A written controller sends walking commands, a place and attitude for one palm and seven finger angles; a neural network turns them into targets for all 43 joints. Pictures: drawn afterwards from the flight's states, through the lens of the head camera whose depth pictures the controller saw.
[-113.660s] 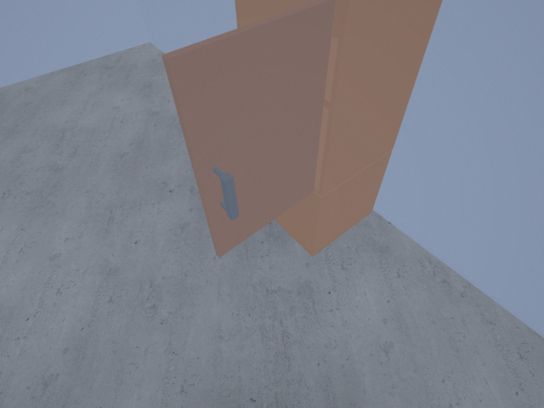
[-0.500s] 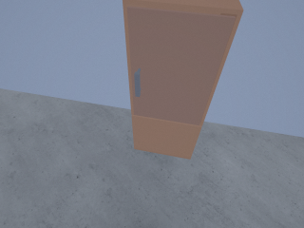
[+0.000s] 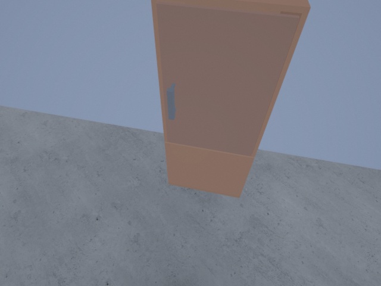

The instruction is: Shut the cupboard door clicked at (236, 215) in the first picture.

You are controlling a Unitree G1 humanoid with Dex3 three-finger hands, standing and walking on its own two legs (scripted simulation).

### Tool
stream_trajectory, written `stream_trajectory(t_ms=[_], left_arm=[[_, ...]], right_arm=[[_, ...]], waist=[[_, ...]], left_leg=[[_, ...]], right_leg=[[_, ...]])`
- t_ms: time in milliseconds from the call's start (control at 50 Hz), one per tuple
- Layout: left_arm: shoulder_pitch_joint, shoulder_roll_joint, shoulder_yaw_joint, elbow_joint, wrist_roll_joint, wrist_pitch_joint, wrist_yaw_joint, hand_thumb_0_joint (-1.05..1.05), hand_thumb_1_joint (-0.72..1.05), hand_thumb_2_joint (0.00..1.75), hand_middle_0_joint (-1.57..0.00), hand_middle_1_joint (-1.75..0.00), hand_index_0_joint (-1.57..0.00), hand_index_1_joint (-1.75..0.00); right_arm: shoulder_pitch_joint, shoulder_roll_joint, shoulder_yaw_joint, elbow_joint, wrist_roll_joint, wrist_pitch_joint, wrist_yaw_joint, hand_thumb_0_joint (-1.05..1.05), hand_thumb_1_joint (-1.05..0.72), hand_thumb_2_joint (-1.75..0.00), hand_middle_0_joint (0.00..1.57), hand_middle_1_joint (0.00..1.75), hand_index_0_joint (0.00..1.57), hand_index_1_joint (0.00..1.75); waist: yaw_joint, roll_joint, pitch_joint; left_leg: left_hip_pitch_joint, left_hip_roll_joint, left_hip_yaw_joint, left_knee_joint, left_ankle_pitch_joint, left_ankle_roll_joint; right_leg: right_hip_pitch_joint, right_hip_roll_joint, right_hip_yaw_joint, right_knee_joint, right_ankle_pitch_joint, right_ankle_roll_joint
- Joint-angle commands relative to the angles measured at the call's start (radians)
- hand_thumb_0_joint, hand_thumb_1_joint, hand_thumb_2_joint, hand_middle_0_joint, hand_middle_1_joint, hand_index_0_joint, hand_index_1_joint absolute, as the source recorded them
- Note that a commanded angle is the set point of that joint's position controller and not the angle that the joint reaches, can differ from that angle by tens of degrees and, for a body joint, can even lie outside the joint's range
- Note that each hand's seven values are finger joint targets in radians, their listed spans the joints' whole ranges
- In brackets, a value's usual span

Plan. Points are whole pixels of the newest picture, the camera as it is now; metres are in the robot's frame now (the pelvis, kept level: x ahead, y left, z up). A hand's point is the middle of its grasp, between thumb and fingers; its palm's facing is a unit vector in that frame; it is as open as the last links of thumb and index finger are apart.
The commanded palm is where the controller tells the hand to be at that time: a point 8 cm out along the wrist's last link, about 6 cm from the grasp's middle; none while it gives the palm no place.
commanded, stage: look to check the result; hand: left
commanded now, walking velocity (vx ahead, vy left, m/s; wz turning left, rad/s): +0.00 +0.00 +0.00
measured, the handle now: (172, 101) +0.75 +0.11 -0.08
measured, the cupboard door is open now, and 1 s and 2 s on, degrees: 0 0 0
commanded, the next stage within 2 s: stand and wait in 0.06 s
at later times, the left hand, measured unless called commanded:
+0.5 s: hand out of the picture -0.02 +0.16 -0.18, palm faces +0.06 -0.98 -0.17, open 7.4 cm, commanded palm none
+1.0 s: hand out of the picture -0.03 +0.16 -0.18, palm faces +0.06 -0.98 -0.17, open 7.4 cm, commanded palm none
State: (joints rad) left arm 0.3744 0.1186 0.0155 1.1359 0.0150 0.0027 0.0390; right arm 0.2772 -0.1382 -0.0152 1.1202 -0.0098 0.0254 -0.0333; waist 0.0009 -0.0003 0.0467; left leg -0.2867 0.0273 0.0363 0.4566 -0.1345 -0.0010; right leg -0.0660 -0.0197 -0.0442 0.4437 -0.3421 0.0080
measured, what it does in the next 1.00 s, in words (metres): stands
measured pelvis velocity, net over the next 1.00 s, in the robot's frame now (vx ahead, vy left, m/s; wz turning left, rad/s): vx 0.02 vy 0.00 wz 0.00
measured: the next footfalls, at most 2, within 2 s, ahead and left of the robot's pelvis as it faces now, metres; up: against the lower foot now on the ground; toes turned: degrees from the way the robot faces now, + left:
none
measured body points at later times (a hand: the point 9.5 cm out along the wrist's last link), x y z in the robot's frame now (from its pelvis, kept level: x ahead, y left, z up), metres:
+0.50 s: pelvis +0.01 +0.00 +0.00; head +0.02 +0.00 +0.45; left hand -0.02 +0.21 -0.16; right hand +0.02 -0.23 -0.16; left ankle +0.07 +0.12 -0.74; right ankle -0.06 -0.12 -0.74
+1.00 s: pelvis +0.02 +0.00 +0.00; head +0.03 +0.00 +0.45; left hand -0.03 +0.21 -0.16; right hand +0.02 -0.23 -0.16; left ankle +0.07 +0.12 -0.74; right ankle -0.06 -0.12 -0.74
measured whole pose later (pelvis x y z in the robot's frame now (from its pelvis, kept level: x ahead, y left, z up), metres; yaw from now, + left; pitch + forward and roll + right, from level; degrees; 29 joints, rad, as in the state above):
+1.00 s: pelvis +0.02 +0.00 +0.00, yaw +0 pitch -2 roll +0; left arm 0.36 0.13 0.01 1.14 0.01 0.00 0.04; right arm 0.27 -0.14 0.00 1.13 -0.01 0.02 -0.04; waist 0.01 -0.02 0.06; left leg -0.25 0.03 0.03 0.45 -0.16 -0.01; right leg -0.01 -0.02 -0.05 0.39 -0.34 0.01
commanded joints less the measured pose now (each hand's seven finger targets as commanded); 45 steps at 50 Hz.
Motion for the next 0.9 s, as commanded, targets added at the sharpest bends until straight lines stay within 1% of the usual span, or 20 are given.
stream_trajectory(t_ms=[0,20,100,120,200,220,280,320,380,400,420,460,520,560,640,700,720,760,820,880], left_arm=[[0.1,0.089,0.016,-0.01,-0.001,-0.007,0.002,0.0,0.9,0.9,-0.2,-0.3,-0.2,-0.3],[0.102,0.099,0.018,-0.011,0.0,-0.008,0.002,0.0,0.9,0.9,-0.2,-0.3,-0.2,-0.3],[0.094,0.09,0.016,-0.009,-0.001,-0.006,0.002,0.0,0.9,0.9,-0.2,-0.3,-0.2,-0.3],[0.097,0.1,0.017,-0.011,0.0,-0.007,0.002,0.0,0.9,0.9,-0.2,-0.3,-0.2,-0.3],[0.089,0.093,0.018,-0.009,0.0,-0.005,0.001,0.0,0.9,0.9,-0.2,-0.3,-0.2,-0.3],[0.092,0.102,0.018,-0.01,0.001,-0.006,0.001,0.0,0.9,0.9,-0.2,-0.3,-0.2,-0.3],[0.081,0.093,0.018,-0.009,0.0,-0.004,0.001,0.0,0.9,0.9,-0.2,-0.3,-0.2,-0.3],[0.088,0.103,0.019,-0.01,0.0,-0.005,0.001,0.0,0.9,0.9,-0.2,-0.3,-0.2,-0.3],[0.082,0.099,0.019,-0.01,0.0,-0.005,0.001,0.0,0.9,0.9,-0.2,-0.3,-0.2,-0.3],[0.079,0.098,0.018,-0.011,-0.001,-0.005,0.002,0.0,0.9,0.9,-0.2,-0.3,-0.2,-0.3],[0.085,0.107,0.019,-0.014,-0.001,-0.005,0.001,0.0,0.9,0.9,-0.2,-0.3,-0.2,-0.3],[0.082,0.101,0.018,-0.01,-0.001,-0.004,0.001,0.0,0.9,0.9,-0.2,-0.3,-0.2,-0.3],[0.089,0.109,0.019,-0.013,-0.001,-0.006,0.001,0.0,0.9,0.9,-0.2,-0.3,-0.2,-0.3],[0.08,0.103,0.017,-0.01,-0.001,-0.003,0.001,0.0,0.9,0.9,-0.2,-0.3,-0.2,-0.3],[0.085,0.105,0.017,-0.008,-0.001,-0.003,0.0,0.0,0.9,0.9,-0.2,-0.3,-0.2,-0.3],[0.089,0.103,0.016,-0.006,-0.002,-0.003,0.001,0.0,0.9,0.9,-0.2,-0.3,-0.2,-0.3],[0.095,0.112,0.017,-0.008,-0.001,-0.005,0.0,0.0,0.9,0.9,-0.2,-0.3,-0.2,-0.3],[0.089,0.102,0.015,-0.005,-0.002,-0.003,0.0,0.0,0.9,0.9,-0.2,-0.3,-0.2,-0.3],[0.096,0.11,0.015,-0.006,-0.001,-0.005,0.0,0.0,0.9,0.9,-0.2,-0.3,-0.2,-0.3],[0.093,0.101,0.015,-0.004,-0.002,-0.004,0.0,0.0,0.9,0.9,-0.2,-0.3,-0.2,-0.3]], right_arm=[[0.048,-0.082,-0.008,-0.025,-0.005,-0.017,-0.005,0.0,-0.9,-0.9,0.2,0.3,0.2,0.3],[0.047,-0.089,-0.007,-0.027,-0.003,-0.018,-0.004,0.0,-0.9,-0.9,0.2,0.3,0.2,0.3],[0.04,-0.087,-0.005,-0.024,-0.006,-0.019,-0.007,0.0,-0.9,-0.9,0.2,0.3,0.2,0.3],[0.039,-0.096,-0.006,-0.027,-0.004,-0.02,-0.006,0.0,-0.9,-0.9,0.2,0.3,0.2,0.3],[0.035,-0.093,-0.005,-0.025,-0.006,-0.021,-0.008,0.0,-0.9,-0.9,0.2,0.3,0.2,0.3],[0.034,-0.099,-0.005,-0.027,-0.004,-0.021,-0.008,0.0,-0.9,-0.9,0.2,0.3,0.2,0.3],[0.035,-0.096,-0.004,-0.024,-0.006,-0.022,-0.009,0.0,-0.9,-0.9,0.2,0.3,0.2,0.3],[0.033,-0.104,-0.004,-0.028,-0.004,-0.022,-0.009,0.0,-0.9,-0.9,0.2,0.3,0.2,0.3],[0.034,-0.098,-0.004,-0.026,-0.005,-0.022,-0.009,0.0,-0.9,-0.9,0.2,0.3,0.2,0.3],[0.034,-0.099,-0.003,-0.024,-0.006,-0.021,-0.009,0.0,-0.9,-0.9,0.2,0.3,0.2,0.3],[0.035,-0.108,-0.003,-0.026,-0.003,-0.021,-0.009,0.0,-0.9,-0.9,0.2,0.3,0.2,0.3],[0.034,-0.099,-0.003,-0.024,-0.006,-0.022,-0.009,0.0,-0.9,-0.9,0.2,0.3,0.2,0.3],[0.033,-0.105,-0.003,-0.024,-0.002,-0.022,-0.009,0.0,-0.9,-0.9,0.2,0.3,0.2,0.3],[0.036,-0.103,-0.001,-0.021,-0.005,-0.021,-0.01,0.0,-0.9,-0.9,0.2,0.3,0.2,0.3],[0.034,-0.103,-0.001,-0.022,-0.004,-0.021,-0.009,0.0,-0.9,-0.9,0.2,0.3,0.2,0.3],[0.035,-0.102,0.0,-0.02,-0.005,-0.02,-0.009,0.0,-0.9,-0.9,0.2,0.3,0.2,0.3],[0.036,-0.107,0.0,-0.021,-0.001,-0.02,-0.008,0.0,-0.9,-0.9,0.2,0.3,0.2,0.3],[0.039,-0.1,-0.001,-0.019,-0.005,-0.019,-0.009,0.0,-0.9,-0.9,0.2,0.3,0.2,0.3],[0.04,-0.107,0.0,-0.021,-0.001,-0.021,-0.008,0.0,-0.9,-0.9,0.2,0.3,0.2,0.3],[0.042,-0.101,0.001,-0.016,-0.004,-0.021,-0.009,0.0,-0.9,-0.9,0.2,0.3,0.2,0.3]], waist=[[-0.005,-0.011,0.063],[-0.002,-0.013,0.06],[-0.003,0.014,0.058],[-0.001,0.009,0.048],[-0.001,0.011,0.056],[0.002,-0.003,0.053],[-0.002,-0.001,0.054],[0.003,-0.013,0.054],[0.0,-0.009,0.044],[0.0,-0.015,0.056],[0.002,-0.017,0.049],[0.001,0.0,0.047],[0.004,-0.02,0.046],[0.0,-0.009,0.059],[0.002,-0.004,0.069],[0.002,-0.004,0.061],[0.004,-0.019,0.065],[0.0,-0.003,0.068],[0.004,-0.011,0.064],[0.001,-0.013,0.063]], left_leg=[[0.12,0.061,-0.071,-0.054,0.071,0.025],[0.12,0.064,-0.069,-0.05,0.096,0.026],[0.12,0.061,-0.07,-0.052,0.091,0.023],[0.127,0.063,-0.07,-0.05,0.106,0.024],[0.127,0.063,-0.071,-0.056,0.101,0.024],[0.13,0.065,-0.071,-0.052,0.116,0.025],[0.127,0.064,-0.071,-0.053,0.118,0.024],[0.135,0.066,-0.071,-0.054,0.124,0.025],[0.135,0.066,-0.067,-0.05,0.132,0.025],[0.131,0.065,-0.07,-0.052,0.123,0.025],[0.136,0.066,-0.07,-0.05,0.131,0.025],[0.137,0.066,-0.069,-0.052,0.138,0.026],[0.142,0.068,-0.069,-0.046,0.15,0.027],[0.134,0.066,-0.068,-0.054,0.134,0.025],[0.137,0.066,-0.068,-0.061,0.12,0.026],[0.14,0.064,-0.069,-0.063,0.112,0.025],[0.14,0.066,-0.067,-0.061,0.115,0.026],[0.135,0.062,-0.069,-0.066,0.097,0.024],[0.138,0.065,-0.068,-0.065,0.107,0.026],[0.133,0.062,-0.069,-0.062,0.109,0.025]], right_leg=[[-0.182,-0.075,0.06,-0.143,0.107,-0.042],[-0.174,-0.074,0.057,-0.142,0.129,-0.041],[-0.159,-0.075,0.058,-0.145,0.134,-0.042],[-0.152,-0.073,0.057,-0.144,0.144,-0.041],[-0.147,-0.075,0.053,-0.145,0.144,-0.04],[-0.143,-0.073,0.052,-0.148,0.157,-0.039],[-0.133,-0.074,0.052,-0.145,0.159,-0.04],[-0.135,-0.074,0.048,-0.149,0.162,-0.038],[-0.122,-0.077,0.051,-0.15,0.179,-0.038],[-0.126,-0.076,0.049,-0.151,0.169,-0.039],[-0.122,-0.074,0.048,-0.153,0.171,-0.039],[-0.118,-0.077,0.049,-0.149,0.177,-0.039],[-0.115,-0.076,0.045,-0.154,0.195,-0.038],[-0.117,-0.076,0.045,-0.151,0.177,-0.038],[-0.125,-0.077,0.046,-0.156,0.161,-0.039],[-0.12,-0.076,0.05,-0.156,0.159,-0.039],[-0.123,-0.074,0.048,-0.162,0.16,-0.038],[-0.124,-0.076,0.049,-0.16,0.145,-0.04],[-0.121,-0.074,0.048,-0.162,0.15,-0.039],[-0.115,-0.076,0.045,-0.158,0.154,-0.039]])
